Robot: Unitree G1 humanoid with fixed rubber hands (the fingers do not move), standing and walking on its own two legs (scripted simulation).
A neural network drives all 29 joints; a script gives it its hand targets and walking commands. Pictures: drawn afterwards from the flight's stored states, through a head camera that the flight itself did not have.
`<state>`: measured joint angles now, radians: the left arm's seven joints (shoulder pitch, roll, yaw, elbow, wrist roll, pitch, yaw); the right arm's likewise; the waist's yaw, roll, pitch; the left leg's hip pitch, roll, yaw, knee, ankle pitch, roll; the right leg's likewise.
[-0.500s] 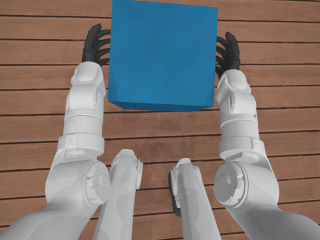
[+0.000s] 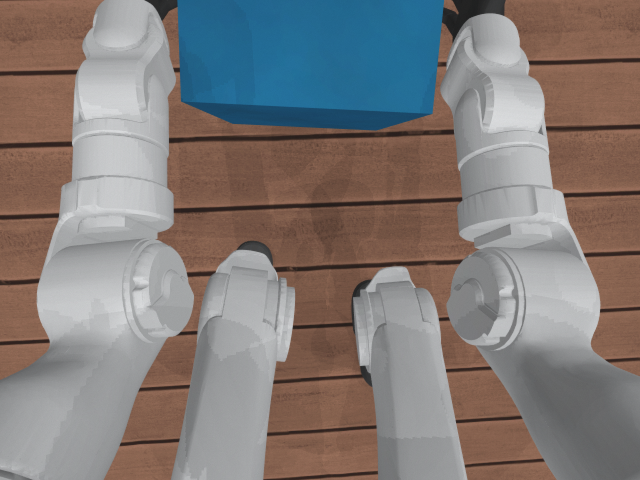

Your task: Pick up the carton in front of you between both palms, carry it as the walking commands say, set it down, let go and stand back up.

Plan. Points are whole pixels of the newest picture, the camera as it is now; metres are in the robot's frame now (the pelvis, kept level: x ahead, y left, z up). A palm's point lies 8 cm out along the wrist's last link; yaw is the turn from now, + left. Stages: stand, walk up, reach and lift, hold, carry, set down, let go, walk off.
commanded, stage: set down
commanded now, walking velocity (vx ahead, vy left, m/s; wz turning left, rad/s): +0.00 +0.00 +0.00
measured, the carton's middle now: (309, 24) +0.56 +0.07 -0.23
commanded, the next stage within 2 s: none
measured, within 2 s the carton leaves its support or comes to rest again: rests again in 0.60 s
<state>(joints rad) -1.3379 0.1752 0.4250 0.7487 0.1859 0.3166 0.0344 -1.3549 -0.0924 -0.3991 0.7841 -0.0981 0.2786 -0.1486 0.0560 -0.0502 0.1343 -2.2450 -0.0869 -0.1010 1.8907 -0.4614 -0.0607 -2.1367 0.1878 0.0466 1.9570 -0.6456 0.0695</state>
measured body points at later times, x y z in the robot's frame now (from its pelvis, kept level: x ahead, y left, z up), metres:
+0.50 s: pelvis +0.00 +0.00 -0.05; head +0.38 +0.03 +0.18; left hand +0.55 +0.23 -0.23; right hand +0.58 -0.08 -0.23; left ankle +0.12 +0.13 -0.41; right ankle +0.08 -0.11 -0.41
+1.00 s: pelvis -0.01 +0.00 -0.07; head +0.37 +0.03 +0.16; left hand +0.54 +0.23 -0.25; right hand +0.57 -0.08 -0.25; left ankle +0.12 +0.13 -0.41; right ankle +0.08 -0.11 -0.41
